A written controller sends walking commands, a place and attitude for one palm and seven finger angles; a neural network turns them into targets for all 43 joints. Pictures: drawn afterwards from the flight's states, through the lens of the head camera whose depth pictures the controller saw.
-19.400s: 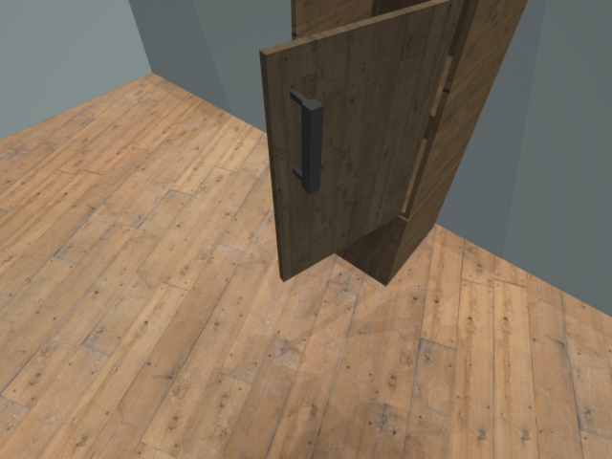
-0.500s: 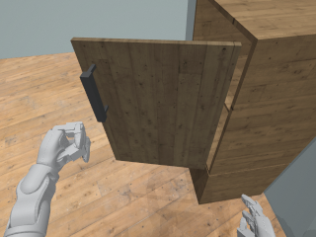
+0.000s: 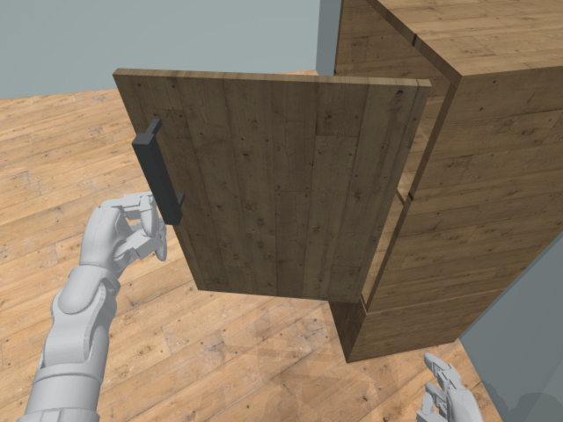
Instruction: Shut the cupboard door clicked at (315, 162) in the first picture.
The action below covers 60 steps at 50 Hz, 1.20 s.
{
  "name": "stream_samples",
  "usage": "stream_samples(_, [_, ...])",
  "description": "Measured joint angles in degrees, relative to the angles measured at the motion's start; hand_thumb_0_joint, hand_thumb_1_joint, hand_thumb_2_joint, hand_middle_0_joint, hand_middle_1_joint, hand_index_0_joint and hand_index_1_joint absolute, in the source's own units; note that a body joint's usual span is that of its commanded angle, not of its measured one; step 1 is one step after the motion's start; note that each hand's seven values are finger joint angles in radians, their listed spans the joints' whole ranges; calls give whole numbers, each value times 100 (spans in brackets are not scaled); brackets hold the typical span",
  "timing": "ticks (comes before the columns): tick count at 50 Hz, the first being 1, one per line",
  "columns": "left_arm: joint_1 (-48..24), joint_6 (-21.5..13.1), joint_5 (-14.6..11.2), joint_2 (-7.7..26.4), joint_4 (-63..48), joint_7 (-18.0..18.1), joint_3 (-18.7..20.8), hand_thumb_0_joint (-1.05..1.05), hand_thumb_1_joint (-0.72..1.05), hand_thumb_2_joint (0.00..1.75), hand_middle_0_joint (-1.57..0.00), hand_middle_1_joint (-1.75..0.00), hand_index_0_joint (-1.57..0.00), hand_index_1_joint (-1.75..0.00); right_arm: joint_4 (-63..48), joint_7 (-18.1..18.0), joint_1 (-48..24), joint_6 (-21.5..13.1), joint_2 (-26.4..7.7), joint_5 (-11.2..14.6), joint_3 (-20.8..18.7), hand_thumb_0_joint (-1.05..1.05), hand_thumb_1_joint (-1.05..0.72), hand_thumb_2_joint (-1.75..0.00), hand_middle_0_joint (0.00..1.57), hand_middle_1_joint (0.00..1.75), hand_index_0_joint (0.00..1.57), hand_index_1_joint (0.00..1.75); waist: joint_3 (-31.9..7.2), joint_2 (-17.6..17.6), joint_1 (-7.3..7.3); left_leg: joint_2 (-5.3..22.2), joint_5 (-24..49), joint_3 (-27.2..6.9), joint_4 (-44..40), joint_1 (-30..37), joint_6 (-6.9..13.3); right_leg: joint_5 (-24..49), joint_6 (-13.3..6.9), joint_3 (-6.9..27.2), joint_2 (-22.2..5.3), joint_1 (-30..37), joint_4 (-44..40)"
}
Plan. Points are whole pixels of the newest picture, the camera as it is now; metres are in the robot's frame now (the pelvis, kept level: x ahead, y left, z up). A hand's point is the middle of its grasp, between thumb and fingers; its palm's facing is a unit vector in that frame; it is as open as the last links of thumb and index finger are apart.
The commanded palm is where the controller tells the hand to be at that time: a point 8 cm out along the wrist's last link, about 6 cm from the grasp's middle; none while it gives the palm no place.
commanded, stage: bring the fist close to the handle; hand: left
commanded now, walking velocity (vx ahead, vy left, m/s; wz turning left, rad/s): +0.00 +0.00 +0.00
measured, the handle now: (165, 174) +0.45 +0.22 +0.11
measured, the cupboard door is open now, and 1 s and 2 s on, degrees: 74 73 56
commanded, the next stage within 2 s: push the door shut along its arc in 0.56 s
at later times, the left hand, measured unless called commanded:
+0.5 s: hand (163, 222) +0.35 +0.19 +0.11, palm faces +0.02 -1.00 -0.05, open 3.1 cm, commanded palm +0.32 +0.23 +0.11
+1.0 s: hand (173, 197) +0.39 +0.18 +0.13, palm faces -0.08 -1.00 -0.04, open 3.1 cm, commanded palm +0.37 +0.23 +0.11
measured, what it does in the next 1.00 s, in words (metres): stands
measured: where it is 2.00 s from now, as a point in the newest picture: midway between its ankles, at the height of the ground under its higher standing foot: outside the picture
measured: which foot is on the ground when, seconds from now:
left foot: down 0.00-1.00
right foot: down 0.00-1.00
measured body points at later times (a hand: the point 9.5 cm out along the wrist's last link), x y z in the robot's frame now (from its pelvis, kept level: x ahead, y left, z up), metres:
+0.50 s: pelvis +0.00 +0.00 +0.00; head +0.01 -0.01 +0.45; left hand +0.34 +0.24 +0.12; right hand +0.13 -0.25 -0.09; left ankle -0.01 +0.10 -0.72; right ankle -0.01 -0.10 -0.72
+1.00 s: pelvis -0.01 -0.01 +0.00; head +0.02 -0.02 +0.45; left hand +0.39 +0.23 +0.13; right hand +0.12 -0.26 -0.10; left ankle -0.01 +0.10 -0.72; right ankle -0.01 -0.10 -0.72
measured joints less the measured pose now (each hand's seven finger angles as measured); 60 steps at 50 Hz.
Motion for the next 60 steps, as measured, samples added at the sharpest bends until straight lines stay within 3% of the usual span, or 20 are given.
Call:
stream_samples(11, [-849, 48, 118, 71, 1016, 80, -41, 2, 90, 90, -130, -150, -130, -150, 51, 79, 99, 261, -36, 42, -17, 1, -90, -90, 21, 30, 20, 30, -10, 40, -78, -12, 50, 16, -50, -39, 23, 65, 20, 16, -10, -34, -69])
stream_samples(19, [-713, -274, 183, -15, 991, 204, 46, 2, 90, 90, -130, -150, -130, -150, 62, 147, 230, 366, -43, 17, -66, 2, -91, -90, 21, 30, 20, 30, -32, -11, -119, 18, 64, 95, -125, 33, 12, 87, 10, 97, 22, -15, -96])
stream_samples(36, [-939, -314, 116, 140, 1432, 40, 119, 2, 90, 90, -130, -150, -130, -150, 40, 88, 59, 438, -75, 75, -52, 1, -91, -90, 20, 30, 20, 30, 31, 13, -99, 48, 133, 12, -136, 29, -37, 138, -46, 13, 52, 14, -130])
stream_samples(44, [-1633, -468, 143, 317, 2045, -222, 59, 2, 90, 90, -130, -150, -130, -150, 60, 29, 18, 448, -115, 65, -18, 1, -91, -90, 21, 30, 20, 30, 117, -2, -156, 48, 136, -36, -52, -120, -51, 129, -68, -37, 49, -114, -57])
stream_samples(60, [-2831, -750, 118, 846, 3630, -1027, 325, 2, 90, 90, -136, -150, -132, -150, 134, 72, 432, 735, -266, 69, -73, 1, -91, -90, 21, 30, 20, 30, 18, -52, -370, 53, 64, -35, 200, -589, -36, 70, -60, -39, 45, -571, 171])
